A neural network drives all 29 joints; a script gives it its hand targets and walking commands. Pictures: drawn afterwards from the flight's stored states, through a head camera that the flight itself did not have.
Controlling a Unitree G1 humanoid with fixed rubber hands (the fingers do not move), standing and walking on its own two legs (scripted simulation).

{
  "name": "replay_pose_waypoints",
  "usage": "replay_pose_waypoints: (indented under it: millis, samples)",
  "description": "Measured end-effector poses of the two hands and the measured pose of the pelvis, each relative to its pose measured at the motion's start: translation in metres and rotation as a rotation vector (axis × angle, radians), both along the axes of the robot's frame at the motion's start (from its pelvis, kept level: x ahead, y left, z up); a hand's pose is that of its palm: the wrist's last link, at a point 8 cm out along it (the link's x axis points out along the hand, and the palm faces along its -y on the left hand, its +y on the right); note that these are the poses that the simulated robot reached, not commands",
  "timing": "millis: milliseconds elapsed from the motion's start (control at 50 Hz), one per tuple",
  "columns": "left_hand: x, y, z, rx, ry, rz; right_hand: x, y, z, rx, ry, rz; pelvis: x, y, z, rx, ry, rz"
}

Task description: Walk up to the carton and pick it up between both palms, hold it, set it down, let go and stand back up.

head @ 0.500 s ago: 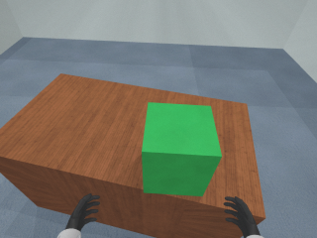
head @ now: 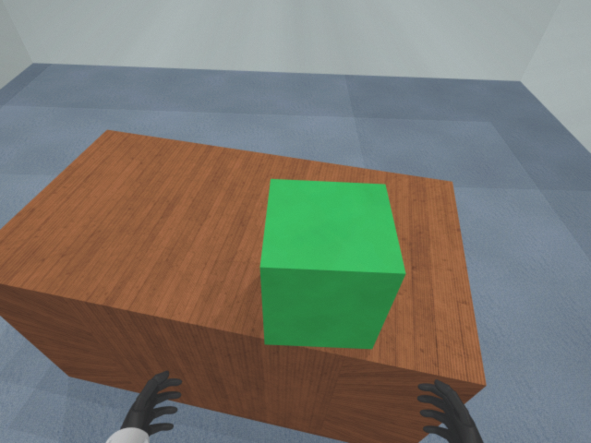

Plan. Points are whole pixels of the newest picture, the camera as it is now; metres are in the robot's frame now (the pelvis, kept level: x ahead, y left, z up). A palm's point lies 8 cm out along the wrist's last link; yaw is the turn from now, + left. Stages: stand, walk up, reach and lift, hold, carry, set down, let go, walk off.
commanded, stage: let go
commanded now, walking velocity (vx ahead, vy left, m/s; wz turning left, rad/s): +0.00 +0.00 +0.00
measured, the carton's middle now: (323, 266) +0.44 -0.03 -0.06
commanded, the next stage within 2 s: stand in 0.46 s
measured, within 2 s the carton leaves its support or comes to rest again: neither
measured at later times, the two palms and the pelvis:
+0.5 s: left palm (138, 422) +0.17 +0.23 -0.07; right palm (470, 437) +0.17 -0.23 -0.07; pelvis +0.01 +0.00 +0.00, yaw +0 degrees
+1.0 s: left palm out of the picture +0.12 +0.25 -0.11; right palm out of the picture +0.07 -0.24 -0.12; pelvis +0.02 +0.02 +0.00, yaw -1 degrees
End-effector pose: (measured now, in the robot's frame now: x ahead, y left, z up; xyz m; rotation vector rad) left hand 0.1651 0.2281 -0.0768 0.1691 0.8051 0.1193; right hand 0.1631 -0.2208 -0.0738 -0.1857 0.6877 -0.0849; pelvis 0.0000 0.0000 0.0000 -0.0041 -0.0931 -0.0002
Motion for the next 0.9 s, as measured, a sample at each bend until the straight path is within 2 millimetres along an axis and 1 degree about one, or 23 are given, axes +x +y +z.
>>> replay_pose_waypoints:
  millis: [160, 500, 560, 640, 700, 800, 900]
  samples:
    - [0.001, 0.001, 0.000, 0.008, 0.008, -0.003, -0.003, -0.005, 0.000, -0.008, 0.003, 0.001, 0.001, 0.001, -0.001, 0.001, 0.006, -0.003]
    - [0.009, 0.001, 0.002, 0.008, -0.004, -0.016, 0.006, -0.009, 0.002, -0.019, -0.007, 0.008, 0.008, 0.003, -0.001, -0.001, 0.016, -0.005]
    - [0.004, 0.009, 0.000, 0.035, -0.020, -0.040, -0.005, -0.016, -0.010, -0.036, 0.104, -0.024, 0.009, 0.003, -0.003, -0.006, 0.048, -0.009]
    - [-0.010, 0.021, -0.008, 0.048, 0.012, -0.031, -0.028, -0.026, -0.023, -0.046, 0.223, -0.070, 0.011, 0.004, -0.004, -0.008, 0.075, -0.014]
    - [-0.019, 0.024, -0.015, 0.045, 0.046, -0.024, -0.045, -0.031, -0.029, -0.049, 0.279, -0.096, 0.013, 0.005, -0.004, -0.009, 0.086, -0.018]
    - [-0.028, 0.023, -0.024, 0.031, 0.085, -0.023, -0.066, -0.031, -0.034, -0.048, 0.333, -0.126, 0.015, 0.008, -0.004, -0.009, 0.095, -0.022]
    - [-0.034, 0.023, -0.030, 0.019, 0.110, -0.021, -0.080, -0.025, -0.038, -0.044, 0.366, -0.144, 0.017, 0.012, -0.004, -0.008, 0.097, -0.024]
